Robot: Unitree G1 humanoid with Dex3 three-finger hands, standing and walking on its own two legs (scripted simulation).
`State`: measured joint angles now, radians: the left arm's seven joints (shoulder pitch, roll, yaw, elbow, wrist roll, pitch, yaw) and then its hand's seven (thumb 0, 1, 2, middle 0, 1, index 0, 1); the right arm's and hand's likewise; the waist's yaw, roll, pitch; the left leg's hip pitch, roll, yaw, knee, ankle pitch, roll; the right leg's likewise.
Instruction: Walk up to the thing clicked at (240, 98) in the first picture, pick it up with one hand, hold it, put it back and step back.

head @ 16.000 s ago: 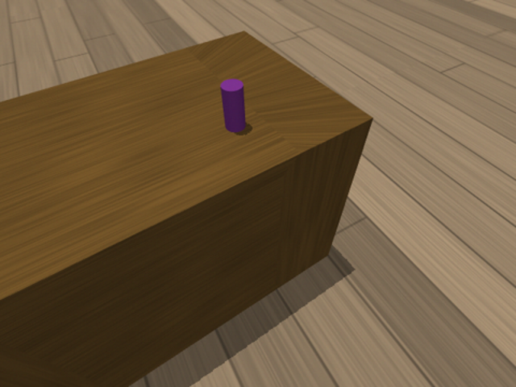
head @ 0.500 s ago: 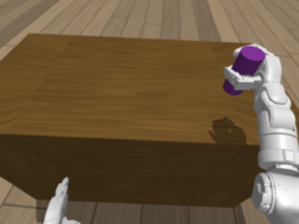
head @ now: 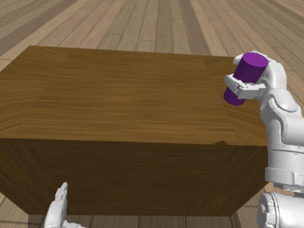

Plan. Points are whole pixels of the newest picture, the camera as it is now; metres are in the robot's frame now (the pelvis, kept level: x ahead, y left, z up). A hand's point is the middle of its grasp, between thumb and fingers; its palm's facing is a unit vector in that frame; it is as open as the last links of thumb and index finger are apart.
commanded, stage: lift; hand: right
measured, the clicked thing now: (243, 80) +0.38 -0.18 +0.25
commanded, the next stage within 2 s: hold in 0.32 s
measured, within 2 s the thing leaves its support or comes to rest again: neither
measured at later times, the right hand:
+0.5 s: hand (252, 78) +0.35 -0.17 +0.27, palm faces +0.12 +0.99 -0.01, open 7.6 cm
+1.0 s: hand (258, 69) +0.34 -0.18 +0.30, palm faces +0.12 +0.99 -0.02, open 7.6 cm
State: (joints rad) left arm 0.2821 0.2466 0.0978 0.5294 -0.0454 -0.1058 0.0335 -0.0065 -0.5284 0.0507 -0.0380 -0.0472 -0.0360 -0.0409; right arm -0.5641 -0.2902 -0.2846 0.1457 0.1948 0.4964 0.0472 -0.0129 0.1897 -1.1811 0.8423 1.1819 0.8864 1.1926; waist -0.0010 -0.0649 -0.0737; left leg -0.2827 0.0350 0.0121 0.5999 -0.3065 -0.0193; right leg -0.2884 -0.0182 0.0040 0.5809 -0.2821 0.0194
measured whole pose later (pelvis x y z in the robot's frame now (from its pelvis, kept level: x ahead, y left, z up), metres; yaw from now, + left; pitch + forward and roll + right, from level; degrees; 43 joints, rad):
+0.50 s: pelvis -0.01 +0.00 +0.00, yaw -1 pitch -3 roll +0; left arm 0.26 0.24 0.08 0.60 -0.04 -0.18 0.04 -0.01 -0.53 0.05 -0.04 -0.05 -0.04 -0.04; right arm -0.52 -0.29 -0.30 -0.01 0.21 0.64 0.04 -0.01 0.17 -1.16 0.84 1.17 0.89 1.18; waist -0.01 -0.07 -0.08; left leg -0.23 0.04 0.02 0.56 -0.29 -0.02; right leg -0.24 -0.01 0.01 0.55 -0.26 0.02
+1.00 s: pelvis +0.00 +0.00 +0.00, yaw -1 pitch -2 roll +0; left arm 0.25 0.25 0.08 0.64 -0.04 -0.22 0.04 -0.01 -0.53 0.04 -0.05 -0.05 -0.05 -0.04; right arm -0.55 -0.32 -0.33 -0.07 0.23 0.75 0.06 -0.01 0.17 -1.17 0.84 1.18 0.88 1.19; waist -0.01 -0.09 -0.09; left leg -0.21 0.04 0.03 0.55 -0.29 -0.02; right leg -0.23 -0.01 0.02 0.54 -0.27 0.02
